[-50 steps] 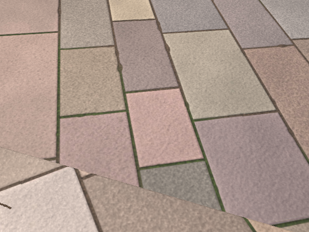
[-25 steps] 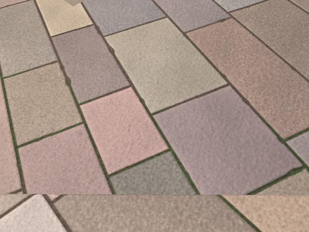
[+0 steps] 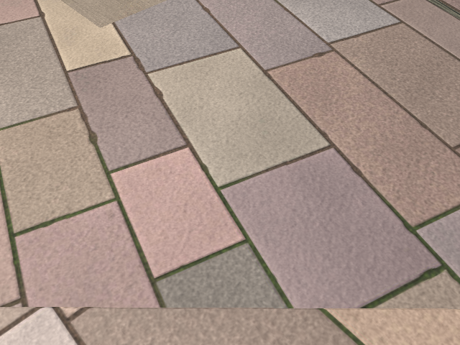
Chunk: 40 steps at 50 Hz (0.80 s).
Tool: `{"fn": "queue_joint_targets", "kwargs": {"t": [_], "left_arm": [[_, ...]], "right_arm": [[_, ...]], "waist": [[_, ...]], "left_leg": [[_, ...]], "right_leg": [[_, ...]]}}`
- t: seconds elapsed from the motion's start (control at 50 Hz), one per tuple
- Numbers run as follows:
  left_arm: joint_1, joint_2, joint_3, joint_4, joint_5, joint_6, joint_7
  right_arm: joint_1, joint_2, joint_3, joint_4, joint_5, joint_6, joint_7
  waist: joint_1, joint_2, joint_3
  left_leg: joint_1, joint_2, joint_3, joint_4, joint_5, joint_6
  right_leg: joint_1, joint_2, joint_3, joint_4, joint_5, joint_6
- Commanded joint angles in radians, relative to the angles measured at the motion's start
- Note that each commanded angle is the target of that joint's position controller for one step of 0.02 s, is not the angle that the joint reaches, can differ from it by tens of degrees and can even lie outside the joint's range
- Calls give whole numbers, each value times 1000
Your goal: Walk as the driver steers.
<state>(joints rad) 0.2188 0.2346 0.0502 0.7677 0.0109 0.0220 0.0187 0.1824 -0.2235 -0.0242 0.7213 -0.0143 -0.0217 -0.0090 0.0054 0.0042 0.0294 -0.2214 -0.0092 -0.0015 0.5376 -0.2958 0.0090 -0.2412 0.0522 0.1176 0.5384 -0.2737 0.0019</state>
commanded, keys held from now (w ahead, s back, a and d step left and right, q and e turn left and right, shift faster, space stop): no key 0.92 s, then w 0.08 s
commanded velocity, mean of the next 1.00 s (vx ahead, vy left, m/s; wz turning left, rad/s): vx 0.01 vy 0.00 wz -0.01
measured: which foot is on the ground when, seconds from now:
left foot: down 0.00-1.00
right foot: down 0.00-0.98, up 1.00-1.00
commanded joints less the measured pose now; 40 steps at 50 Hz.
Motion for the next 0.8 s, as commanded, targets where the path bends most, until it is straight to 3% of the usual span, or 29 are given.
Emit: {"fn": "queue_joint_targets", "kwargs": {"t": [0.02,0.26,0.52,0.8], "left_arm": [[-18,97,23,-50,-1,-15,8],[-4,91,23,30,-4,-10,25],[1,86,24,163,-8,-10,34],[17,83,14,279,-10,-14,39]], "right_arm": [[-13,-108,-27,-61,1,-15,-1],[20,-101,-22,1,5,-20,-2],[57,-108,-17,103,9,-19,-9],[87,-111,-9,201,12,-13,-13]], "waist": [[-8,-18,-44],[-3,-2,-27],[-5,-1,-6],[-8,3,7]], "left_leg": [[4,68,-71,-97,118,28],[-12,58,-68,-124,116,30],[4,57,-76,-166,118,43],[26,55,-82,-192,137,52]], "right_leg": [[12,-66,65,-78,164,-21],[53,-67,58,-80,196,-10],[70,-63,40,-107,203,6],[61,-62,19,-134,191,15]]}}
